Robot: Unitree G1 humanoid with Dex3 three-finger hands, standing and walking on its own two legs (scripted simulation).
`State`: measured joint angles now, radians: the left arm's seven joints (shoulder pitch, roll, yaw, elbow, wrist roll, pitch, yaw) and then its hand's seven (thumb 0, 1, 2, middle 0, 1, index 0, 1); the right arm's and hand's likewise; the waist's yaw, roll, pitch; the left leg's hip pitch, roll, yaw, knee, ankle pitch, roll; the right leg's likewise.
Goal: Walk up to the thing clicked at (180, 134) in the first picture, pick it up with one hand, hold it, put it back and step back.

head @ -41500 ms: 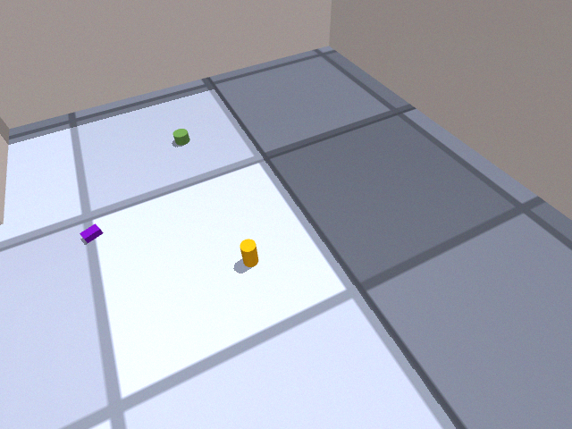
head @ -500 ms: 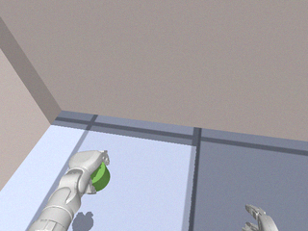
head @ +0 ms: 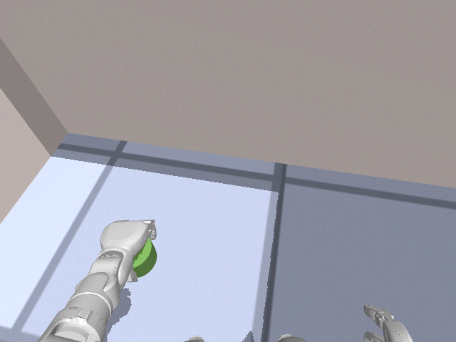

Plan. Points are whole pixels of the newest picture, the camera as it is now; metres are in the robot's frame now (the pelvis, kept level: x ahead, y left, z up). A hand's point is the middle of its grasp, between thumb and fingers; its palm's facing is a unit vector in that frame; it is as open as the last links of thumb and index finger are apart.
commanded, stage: crouch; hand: left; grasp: from above
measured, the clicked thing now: (134, 254) +0.32 +0.22 -0.12
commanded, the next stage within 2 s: lower in 1.58 s
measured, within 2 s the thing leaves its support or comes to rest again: neither
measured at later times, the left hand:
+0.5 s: hand (160, 262) +0.38 +0.22 -0.34, palm faces -0.46 +0.03 -0.89, open 10.6 cm
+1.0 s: hand (170, 268) +0.41 +0.23 -0.50, palm faces -0.45 -0.01 -0.89, open 10.5 cm
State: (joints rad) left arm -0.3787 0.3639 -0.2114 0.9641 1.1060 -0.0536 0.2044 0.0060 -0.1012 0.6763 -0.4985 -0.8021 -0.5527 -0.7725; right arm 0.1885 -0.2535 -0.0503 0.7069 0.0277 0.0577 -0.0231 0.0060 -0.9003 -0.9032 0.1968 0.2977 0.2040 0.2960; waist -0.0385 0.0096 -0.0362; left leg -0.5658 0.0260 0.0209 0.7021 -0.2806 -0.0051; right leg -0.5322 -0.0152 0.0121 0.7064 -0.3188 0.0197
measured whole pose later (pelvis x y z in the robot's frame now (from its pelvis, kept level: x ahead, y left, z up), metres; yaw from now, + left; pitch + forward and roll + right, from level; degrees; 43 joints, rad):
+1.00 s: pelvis -0.05 +0.00 -0.33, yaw -5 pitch +38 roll -6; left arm -0.88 0.57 0.02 1.34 1.22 -0.09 0.40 0.00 -0.10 0.60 -0.57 -0.74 -0.63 -0.71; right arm 0.13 -0.24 -0.02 0.74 -0.11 -0.07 0.08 0.00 -0.91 -0.91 0.20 0.30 0.20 0.30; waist -0.19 0.01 -0.15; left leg -2.11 0.04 -0.09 2.10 -0.66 0.00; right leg -2.02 0.02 -0.05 2.06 -0.71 0.03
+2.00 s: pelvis -0.06 +0.00 -0.43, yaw -8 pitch +33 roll -8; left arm -0.99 0.75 0.10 1.52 1.27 -0.20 0.44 0.00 -0.08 0.58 -0.56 -0.74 -0.62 -0.71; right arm 0.13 -0.27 0.09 0.75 -0.17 -0.08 0.13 0.00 -0.92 -0.90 0.20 0.30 0.20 0.30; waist -0.25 -0.03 0.00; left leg -2.35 0.04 -0.17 2.42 -0.67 -0.02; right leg -2.25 0.05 -0.09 2.36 -0.70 0.03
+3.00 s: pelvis -0.06 +0.01 -0.45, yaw -13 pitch +29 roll -12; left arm -1.02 0.92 0.15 1.69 1.28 -0.19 0.59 0.00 -0.09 0.58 -0.57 -0.72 -0.63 -0.70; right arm 0.10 -0.30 0.22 0.72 -0.24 -0.19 0.22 0.00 -0.91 -0.90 0.20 0.30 0.20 0.30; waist -0.34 -0.11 0.11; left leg -2.37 0.05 -0.25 2.54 -0.70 -0.02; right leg -2.24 0.08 -0.15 2.41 -0.70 0.05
